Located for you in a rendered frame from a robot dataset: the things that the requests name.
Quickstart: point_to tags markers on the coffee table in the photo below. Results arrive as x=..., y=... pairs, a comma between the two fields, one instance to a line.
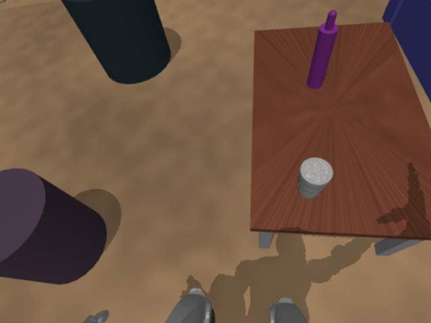
x=366, y=121

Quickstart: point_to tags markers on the left robot hand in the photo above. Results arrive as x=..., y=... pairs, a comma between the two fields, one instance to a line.
x=100, y=317

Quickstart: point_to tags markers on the sofa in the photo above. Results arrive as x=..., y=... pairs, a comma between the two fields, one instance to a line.
x=410, y=21

